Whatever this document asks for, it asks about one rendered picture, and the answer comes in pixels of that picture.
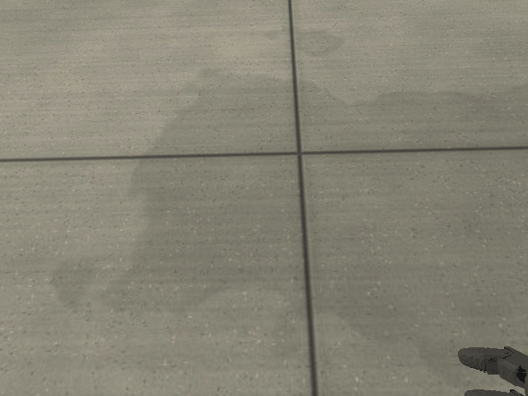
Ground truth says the robot right hand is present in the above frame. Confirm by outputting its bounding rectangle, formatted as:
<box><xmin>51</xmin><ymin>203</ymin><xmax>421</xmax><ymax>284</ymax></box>
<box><xmin>458</xmin><ymin>346</ymin><xmax>528</xmax><ymax>396</ymax></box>

